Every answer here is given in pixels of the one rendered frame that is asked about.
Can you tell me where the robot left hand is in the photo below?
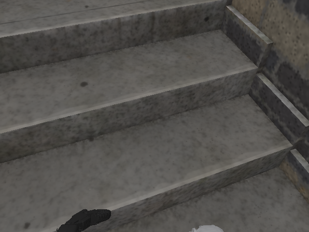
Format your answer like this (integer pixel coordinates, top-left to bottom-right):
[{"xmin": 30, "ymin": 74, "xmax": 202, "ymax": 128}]
[{"xmin": 56, "ymin": 209, "xmax": 111, "ymax": 232}]

